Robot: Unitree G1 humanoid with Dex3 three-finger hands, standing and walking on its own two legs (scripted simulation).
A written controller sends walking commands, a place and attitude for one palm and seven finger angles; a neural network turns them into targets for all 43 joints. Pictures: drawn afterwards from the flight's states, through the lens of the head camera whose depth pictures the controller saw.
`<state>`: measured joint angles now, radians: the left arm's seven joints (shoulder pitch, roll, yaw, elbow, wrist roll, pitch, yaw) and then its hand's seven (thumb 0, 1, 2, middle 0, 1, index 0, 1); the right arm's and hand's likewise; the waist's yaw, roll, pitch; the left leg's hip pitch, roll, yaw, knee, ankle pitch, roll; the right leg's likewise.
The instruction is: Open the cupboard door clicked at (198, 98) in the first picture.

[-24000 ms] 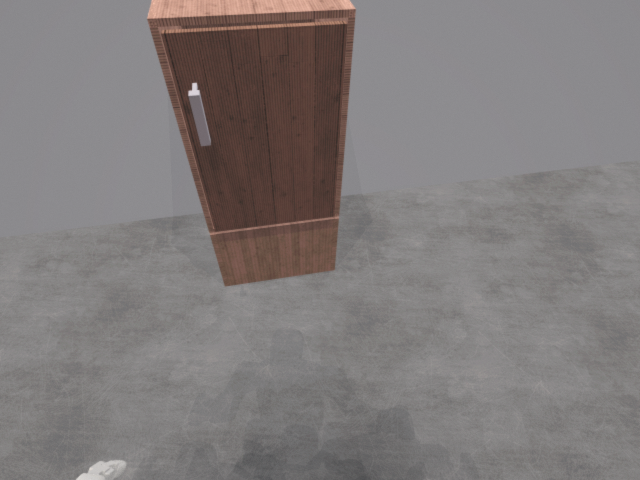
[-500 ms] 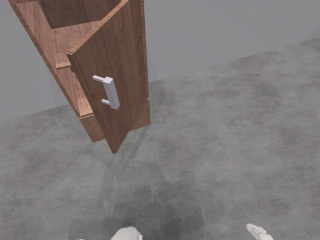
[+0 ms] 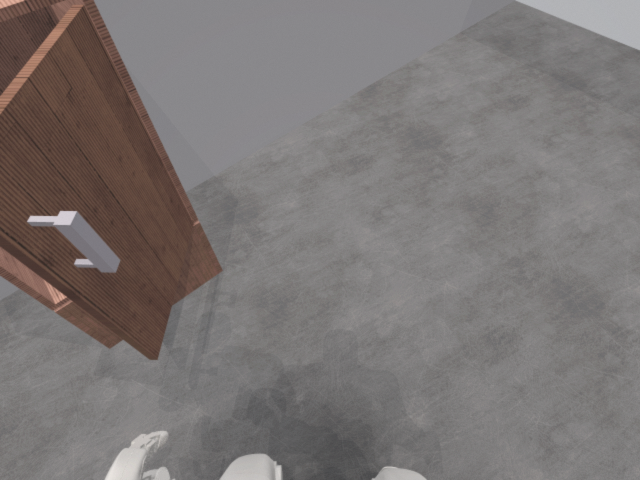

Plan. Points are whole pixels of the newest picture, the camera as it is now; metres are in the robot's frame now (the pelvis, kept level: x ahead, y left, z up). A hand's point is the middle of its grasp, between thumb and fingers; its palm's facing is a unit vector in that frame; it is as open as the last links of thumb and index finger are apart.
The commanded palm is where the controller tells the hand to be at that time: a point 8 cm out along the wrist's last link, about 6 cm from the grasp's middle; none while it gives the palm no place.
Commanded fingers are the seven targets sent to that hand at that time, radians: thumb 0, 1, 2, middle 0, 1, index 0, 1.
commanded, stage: walk to a spot facing it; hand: left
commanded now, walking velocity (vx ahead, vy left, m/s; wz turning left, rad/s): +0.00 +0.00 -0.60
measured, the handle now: (76, 244) +0.41 +0.38 +0.00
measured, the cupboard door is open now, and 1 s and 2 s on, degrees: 47 47 47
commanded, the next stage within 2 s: turn to face it in 1.90 s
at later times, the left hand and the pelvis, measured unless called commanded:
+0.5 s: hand (224, 400) +0.23 +0.16 -0.15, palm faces -0.33 -0.93 -0.16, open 7.4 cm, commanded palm none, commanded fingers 0.00 0.90 0.90 -0.20 -0.30 -0.20 -0.30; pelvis +0.07 +0.01 +0.02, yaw -19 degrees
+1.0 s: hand (311, 333) +0.34 +0.04 -0.16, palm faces -0.49 -0.85 -0.18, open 7.3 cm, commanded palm none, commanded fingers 0.00 0.90 0.90 -0.20 -0.30 -0.20 -0.30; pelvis +0.23 -0.11 +0.02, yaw -32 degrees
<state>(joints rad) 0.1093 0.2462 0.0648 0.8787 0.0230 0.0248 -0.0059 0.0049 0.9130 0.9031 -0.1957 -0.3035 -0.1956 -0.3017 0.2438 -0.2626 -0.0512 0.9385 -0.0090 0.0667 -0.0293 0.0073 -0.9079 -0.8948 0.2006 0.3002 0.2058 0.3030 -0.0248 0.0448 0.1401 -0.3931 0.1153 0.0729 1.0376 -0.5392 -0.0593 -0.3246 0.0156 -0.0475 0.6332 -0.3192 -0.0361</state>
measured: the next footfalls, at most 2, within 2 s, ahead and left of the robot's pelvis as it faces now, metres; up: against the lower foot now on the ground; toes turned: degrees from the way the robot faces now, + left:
left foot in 0.26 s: +0.09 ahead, +0.13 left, +0.00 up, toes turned -7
right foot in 0.66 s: +0.15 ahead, -0.18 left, +0.00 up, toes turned -32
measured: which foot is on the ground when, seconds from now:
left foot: up 0.00-0.24, down 0.26-0.66, up 0.68-1.00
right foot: down 0.00-0.26, up 0.28-0.64, down 0.66-1.00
